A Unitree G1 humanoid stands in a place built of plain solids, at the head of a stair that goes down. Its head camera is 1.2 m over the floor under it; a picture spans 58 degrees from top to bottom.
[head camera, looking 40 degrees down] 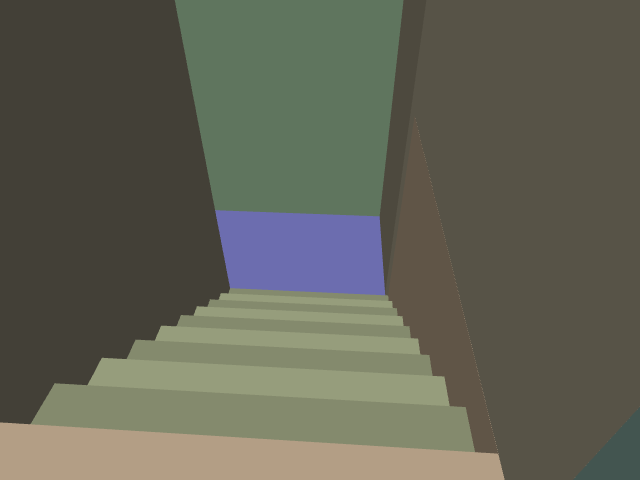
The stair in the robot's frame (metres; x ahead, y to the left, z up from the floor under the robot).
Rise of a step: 0.19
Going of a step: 0.24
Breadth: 1.45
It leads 4 degrees to the right of straight ahead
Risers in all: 10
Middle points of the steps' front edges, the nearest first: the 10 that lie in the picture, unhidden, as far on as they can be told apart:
0.57 0.24 0.00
0.81 0.23 -0.19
1.05 0.21 -0.38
1.29 0.20 -0.57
1.53 0.18 -0.76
1.77 0.17 -0.95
2.01 0.15 -1.14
2.25 0.14 -1.33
2.49 0.12 -1.52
2.73 0.11 -1.71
